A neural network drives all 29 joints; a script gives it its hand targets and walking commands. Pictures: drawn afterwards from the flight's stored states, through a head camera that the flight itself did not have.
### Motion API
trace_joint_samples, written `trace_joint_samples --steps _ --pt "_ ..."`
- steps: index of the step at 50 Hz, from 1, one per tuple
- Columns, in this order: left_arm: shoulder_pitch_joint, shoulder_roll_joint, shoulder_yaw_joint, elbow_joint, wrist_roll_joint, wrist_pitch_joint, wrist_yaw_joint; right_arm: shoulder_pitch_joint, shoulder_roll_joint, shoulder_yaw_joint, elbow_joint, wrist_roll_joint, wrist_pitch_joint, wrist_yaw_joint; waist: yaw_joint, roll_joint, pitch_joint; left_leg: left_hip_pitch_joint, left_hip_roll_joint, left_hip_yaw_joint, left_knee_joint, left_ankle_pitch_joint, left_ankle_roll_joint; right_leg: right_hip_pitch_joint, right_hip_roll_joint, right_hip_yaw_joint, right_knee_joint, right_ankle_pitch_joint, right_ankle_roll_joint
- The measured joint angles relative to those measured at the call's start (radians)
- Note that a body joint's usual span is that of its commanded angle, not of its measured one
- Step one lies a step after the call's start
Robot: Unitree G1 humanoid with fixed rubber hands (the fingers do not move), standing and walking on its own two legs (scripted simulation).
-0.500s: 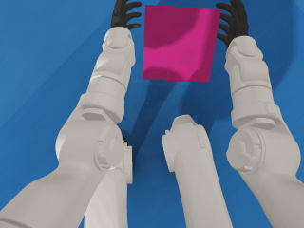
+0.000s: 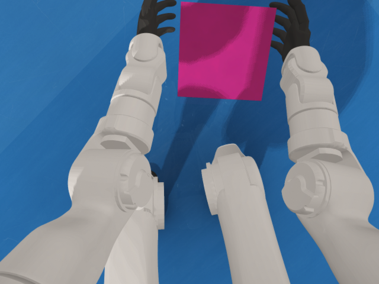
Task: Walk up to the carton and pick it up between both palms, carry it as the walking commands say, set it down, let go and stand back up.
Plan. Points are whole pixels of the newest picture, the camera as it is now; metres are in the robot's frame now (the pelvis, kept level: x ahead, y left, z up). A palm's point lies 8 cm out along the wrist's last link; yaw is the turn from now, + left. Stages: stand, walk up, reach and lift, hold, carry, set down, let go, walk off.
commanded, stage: set down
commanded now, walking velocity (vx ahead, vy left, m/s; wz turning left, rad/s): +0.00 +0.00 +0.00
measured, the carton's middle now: (215, 55) +0.50 -0.12 -0.26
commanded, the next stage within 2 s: none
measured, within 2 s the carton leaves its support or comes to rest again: rests again in 0.56 s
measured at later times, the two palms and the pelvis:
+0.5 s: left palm (146, 48) +0.51 +0.02 -0.17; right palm (293, 55) +0.46 -0.24 -0.17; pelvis +0.00 +0.00 +0.00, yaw +0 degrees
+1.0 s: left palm (131, 39) +0.52 +0.03 -0.13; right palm (322, 48) +0.46 -0.27 -0.13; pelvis +0.00 -0.01 +0.02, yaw -1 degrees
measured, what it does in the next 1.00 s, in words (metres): stands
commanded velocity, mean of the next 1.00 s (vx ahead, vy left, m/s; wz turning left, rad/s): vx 0.00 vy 0.00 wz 0.00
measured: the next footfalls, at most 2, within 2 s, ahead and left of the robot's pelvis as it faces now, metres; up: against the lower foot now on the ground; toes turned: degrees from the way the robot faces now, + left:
none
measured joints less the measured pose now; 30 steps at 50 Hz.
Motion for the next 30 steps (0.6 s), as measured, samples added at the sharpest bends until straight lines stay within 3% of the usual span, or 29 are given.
trace_joint_samples --steps 12,20,25,30 --pt "0.001 0.011 -0.019 0.019 -0.008 -0.018 -0.004 0.003 -0.006 0.004 0.028 0.015 -0.033 0.000 0.001 -0.009 -0.003 0.001 0.003 -0.001 0.005 -0.004 -0.002 -0.002 0.003 -0.002 0.004 -0.001 0.000" --pt "-0.008 0.040 -0.083 0.054 -0.041 -0.039 -0.001 -0.004 -0.031 0.037 0.086 0.055 -0.092 -0.007 0.003 -0.022 0.010 0.009 0.007 -0.002 0.004 -0.001 -0.006 0.003 0.007 -0.002 0.002 0.007 0.001" --pt "0.028 0.086 -0.203 0.077 -0.125 -0.041 0.014 -0.001 -0.064 0.108 0.153 0.123 -0.147 -0.033 0.001 -0.033 0.033 0.020 0.009 0.000 -0.007 0.006 -0.009 0.011 0.009 0.002 -0.006 0.015 0.000" --pt "0.076 0.163 -0.320 0.041 -0.246 -0.048 0.029 0.025 -0.109 0.174 0.177 0.242 -0.183 -0.056 0.001 -0.043 0.076 0.038 0.009 -0.001 -0.017 0.014 -0.011 0.027 0.009 0.001 -0.014 0.025 -0.004"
